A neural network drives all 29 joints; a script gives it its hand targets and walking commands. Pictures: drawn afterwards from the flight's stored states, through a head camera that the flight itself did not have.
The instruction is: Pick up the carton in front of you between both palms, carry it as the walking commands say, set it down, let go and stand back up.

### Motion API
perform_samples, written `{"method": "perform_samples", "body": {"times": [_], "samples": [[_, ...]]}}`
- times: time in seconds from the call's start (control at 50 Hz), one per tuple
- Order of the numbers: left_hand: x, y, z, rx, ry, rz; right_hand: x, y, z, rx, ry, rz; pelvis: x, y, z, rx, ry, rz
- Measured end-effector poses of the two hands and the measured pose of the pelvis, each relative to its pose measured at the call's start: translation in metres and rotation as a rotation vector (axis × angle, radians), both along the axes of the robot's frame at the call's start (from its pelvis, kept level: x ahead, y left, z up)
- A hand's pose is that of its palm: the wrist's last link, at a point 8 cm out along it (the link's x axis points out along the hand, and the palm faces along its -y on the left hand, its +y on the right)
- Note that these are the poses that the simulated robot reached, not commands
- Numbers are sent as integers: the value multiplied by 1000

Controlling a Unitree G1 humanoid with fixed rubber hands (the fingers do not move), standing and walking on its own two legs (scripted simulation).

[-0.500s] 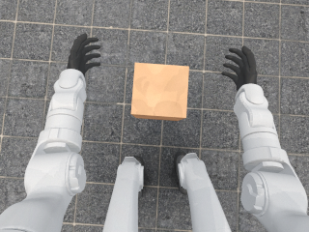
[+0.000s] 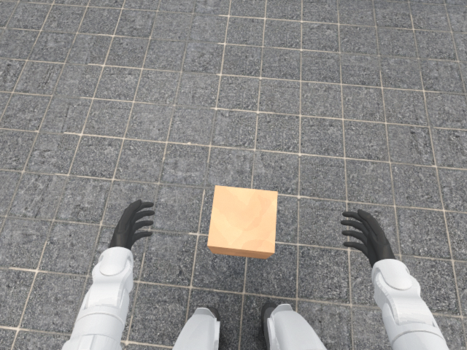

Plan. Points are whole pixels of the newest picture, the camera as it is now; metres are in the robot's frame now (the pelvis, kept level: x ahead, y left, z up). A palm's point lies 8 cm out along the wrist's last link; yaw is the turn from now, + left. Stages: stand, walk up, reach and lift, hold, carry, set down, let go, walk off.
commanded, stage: let go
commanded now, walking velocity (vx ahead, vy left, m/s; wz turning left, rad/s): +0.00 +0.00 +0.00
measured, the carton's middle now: (242, 225) +0.42 -0.01 -0.61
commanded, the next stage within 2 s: stand in 0.76 s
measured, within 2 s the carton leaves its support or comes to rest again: neither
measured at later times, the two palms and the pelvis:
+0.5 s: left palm (84, 314) +0.18 +0.24 -0.02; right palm (411, 307) +0.18 -0.23 -0.02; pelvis +0.02 +0.01 +0.04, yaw -1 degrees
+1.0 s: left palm (50, 341) +0.15 +0.29 -0.04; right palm (441, 321) +0.16 -0.28 -0.04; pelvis +0.02 +0.00 +0.04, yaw -1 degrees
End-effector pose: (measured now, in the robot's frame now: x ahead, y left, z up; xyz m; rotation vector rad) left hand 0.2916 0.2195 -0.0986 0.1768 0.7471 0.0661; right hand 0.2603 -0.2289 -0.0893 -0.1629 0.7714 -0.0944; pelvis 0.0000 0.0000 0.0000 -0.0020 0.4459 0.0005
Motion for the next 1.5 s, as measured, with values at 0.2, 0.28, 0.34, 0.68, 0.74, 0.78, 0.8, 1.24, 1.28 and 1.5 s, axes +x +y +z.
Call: {"method": "perform_samples", "body": {"times": [0.2,0.28,0.34,0.68,0.74,0.78,0.8,1.24,1.28,1.5], "samples": [[-58,6,45,0,19,-4,-58,-4,47,4,8,-17,24,0,32,1,-215,-10],[-79,10,59,1,21,-6,-74,-5,58,2,11,-11,28,2,39,-2,-306,-15],[-91,13,66,2,28,-7,-81,-5,62,3,14,-3,28,3,41,-3,-368,-16],[-111,14,74,-5,46,-4,-83,1,66,-5,33,16,17,5,40,-6,-542,-10],[-114,14,71,2,45,4,-84,-4,68,-29,42,-3,17,4,39,-6,-547,-16],[-116,16,68,18,48,7,-84,-7,68,-50,38,-11,17,3,38,-7,-536,-16],[-118,19,65,41,55,10,-85,-11,66,-70,35,-16,17,3,37,-8,-521,-16],[-143,75,52,205,199,72,-106,-55,39,-190,170,-26,27,4,39,-2,-459,-5],[-144,75,51,203,205,74,-107,-55,38,-191,177,-26,28,4,39,-1,-461,-4],[-154,79,47,201,251,87,-117,-61,37,-205,219,-34,26,4,42,0,-471,-3]]}}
